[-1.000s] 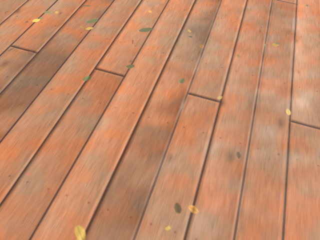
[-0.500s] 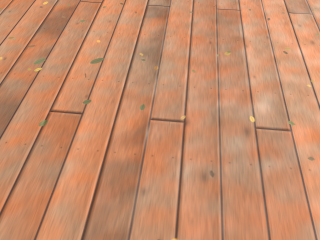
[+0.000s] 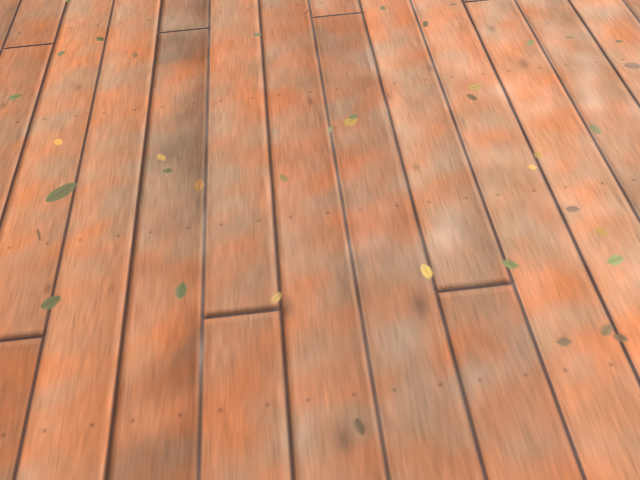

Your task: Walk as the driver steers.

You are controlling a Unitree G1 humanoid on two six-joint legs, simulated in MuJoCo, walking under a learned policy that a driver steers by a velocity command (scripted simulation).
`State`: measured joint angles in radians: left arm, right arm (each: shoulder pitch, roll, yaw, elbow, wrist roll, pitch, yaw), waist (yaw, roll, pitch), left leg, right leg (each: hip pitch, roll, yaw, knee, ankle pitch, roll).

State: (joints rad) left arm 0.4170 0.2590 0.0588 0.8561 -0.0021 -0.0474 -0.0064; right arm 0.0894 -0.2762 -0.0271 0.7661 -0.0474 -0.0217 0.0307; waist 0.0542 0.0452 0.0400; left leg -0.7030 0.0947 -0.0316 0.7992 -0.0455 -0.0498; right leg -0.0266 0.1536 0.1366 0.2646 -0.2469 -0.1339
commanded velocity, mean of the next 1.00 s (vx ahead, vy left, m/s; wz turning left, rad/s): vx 0.50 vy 0.00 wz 0.19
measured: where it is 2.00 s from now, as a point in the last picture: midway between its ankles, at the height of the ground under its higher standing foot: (303, 316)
